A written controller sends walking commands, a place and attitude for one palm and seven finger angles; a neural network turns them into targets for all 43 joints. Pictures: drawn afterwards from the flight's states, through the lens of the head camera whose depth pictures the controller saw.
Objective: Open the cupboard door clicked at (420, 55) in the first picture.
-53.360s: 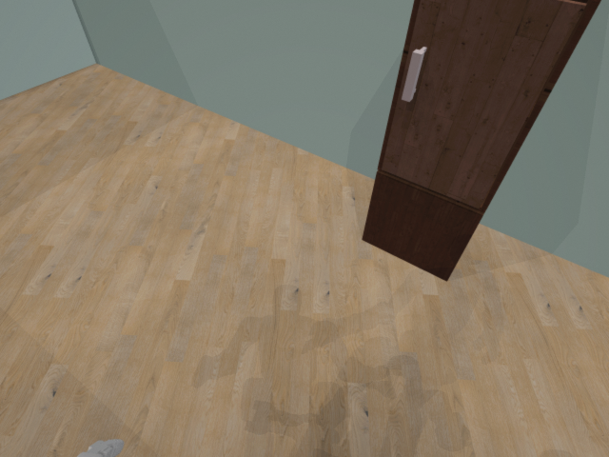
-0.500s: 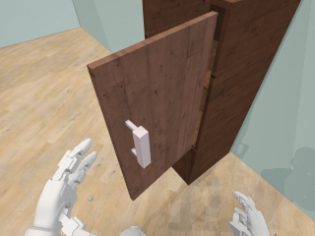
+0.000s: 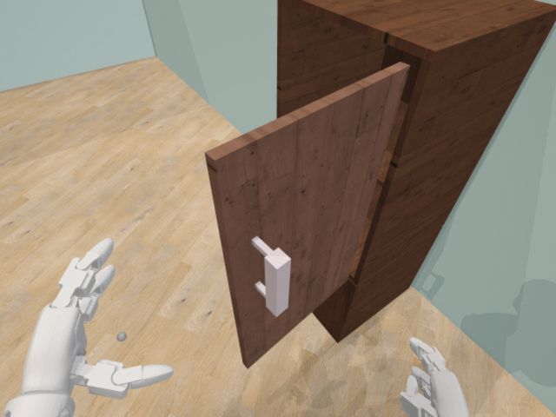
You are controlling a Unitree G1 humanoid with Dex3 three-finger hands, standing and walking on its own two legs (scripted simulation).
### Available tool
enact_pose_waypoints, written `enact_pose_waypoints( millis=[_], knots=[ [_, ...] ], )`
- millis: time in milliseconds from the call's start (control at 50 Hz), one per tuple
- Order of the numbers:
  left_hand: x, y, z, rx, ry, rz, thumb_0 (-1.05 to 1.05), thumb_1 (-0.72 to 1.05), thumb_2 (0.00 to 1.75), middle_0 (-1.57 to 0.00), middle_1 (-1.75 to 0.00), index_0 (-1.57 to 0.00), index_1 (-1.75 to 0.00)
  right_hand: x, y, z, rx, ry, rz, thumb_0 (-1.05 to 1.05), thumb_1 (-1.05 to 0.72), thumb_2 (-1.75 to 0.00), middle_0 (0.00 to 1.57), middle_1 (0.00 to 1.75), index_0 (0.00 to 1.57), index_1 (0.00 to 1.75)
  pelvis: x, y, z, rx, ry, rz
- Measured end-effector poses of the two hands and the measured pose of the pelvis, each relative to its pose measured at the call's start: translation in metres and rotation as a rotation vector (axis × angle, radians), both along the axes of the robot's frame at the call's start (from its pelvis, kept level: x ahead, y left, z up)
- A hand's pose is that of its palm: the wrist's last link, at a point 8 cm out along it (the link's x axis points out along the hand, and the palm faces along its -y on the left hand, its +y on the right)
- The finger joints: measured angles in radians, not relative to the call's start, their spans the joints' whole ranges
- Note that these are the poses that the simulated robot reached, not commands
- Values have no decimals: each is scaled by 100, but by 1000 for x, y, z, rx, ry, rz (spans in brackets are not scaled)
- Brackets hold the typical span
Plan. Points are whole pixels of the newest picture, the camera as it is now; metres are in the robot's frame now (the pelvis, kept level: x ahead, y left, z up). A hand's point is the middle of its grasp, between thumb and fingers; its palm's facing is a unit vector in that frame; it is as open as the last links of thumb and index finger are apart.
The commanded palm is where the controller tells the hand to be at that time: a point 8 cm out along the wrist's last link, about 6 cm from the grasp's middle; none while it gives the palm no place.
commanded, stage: draw the hand back to the body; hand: left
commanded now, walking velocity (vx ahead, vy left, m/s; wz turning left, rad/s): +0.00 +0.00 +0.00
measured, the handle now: (268, 275) +0.31 +0.05 +0.05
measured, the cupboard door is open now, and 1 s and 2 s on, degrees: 97 97 97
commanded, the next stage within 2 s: step back with the hand held close in 0.86 s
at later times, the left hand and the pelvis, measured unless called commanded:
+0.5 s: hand (63, 265) +0.22 +0.26 +0.18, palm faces +0.43 -0.80 -0.41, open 8.9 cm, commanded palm +0.17 +0.30 +0.19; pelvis +0.02 +0.00 +0.02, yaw -1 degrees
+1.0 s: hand (95, 269) +0.22 +0.22 +0.18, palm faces +0.43 -0.80 -0.41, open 7.4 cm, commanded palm +0.17 +0.26 +0.20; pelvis +0.03 -0.04 +0.03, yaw -1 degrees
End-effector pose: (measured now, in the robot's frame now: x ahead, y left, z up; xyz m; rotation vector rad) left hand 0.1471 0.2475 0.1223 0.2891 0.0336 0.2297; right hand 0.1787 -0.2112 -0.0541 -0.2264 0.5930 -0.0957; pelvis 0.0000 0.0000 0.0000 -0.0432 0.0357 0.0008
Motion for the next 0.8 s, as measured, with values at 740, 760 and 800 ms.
enact_pose_waypoints(
  millis=[740, 760, 800],
  knots=[
    [29, 23, 65, 163, -115, 183, 1, 86, 89, -20, -30, -21, -30, 17, -38, 3, 5, 100, -11, 2, -91, -90, 21, 30, 20, 30, 25, -23, 27, 45, -87, -19],
    [29, 21, 65, 164, -115, 180, 1, 86, 89, -20, -30, -21, -30, 16, -40, 3, 2, 102, -13, 2, -91, -90, 21, 30, 20, 30, 25, -25, 27, 45, -88, -18],
    [28, 18, 67, 172, -123, 177, 1, 87, 90, -21, -30, -21, -30, 16, -44, 3, -1, 101, -16, 2, -91, -90, 21, 30, 20, 30, 26, -28, 27, 45, -91, -17]
  ],
)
